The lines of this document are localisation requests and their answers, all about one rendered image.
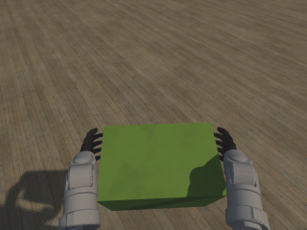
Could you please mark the robot right forearm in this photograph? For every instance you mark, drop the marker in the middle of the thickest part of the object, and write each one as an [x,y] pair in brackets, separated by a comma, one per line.
[244,204]

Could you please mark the right robot hand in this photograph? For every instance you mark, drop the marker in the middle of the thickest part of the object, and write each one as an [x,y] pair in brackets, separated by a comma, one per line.
[226,143]

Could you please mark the left robot hand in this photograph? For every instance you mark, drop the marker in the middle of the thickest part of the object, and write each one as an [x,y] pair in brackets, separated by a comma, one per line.
[88,143]

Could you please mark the robot left forearm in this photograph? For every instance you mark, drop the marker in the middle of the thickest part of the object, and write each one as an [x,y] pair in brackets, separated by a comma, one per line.
[80,195]

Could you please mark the carton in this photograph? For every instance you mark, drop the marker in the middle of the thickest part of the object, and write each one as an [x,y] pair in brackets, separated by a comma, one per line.
[159,166]

